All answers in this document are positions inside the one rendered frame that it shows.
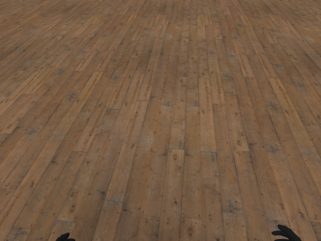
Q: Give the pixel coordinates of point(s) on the robot right hand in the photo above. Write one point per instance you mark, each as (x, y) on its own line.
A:
(286, 232)

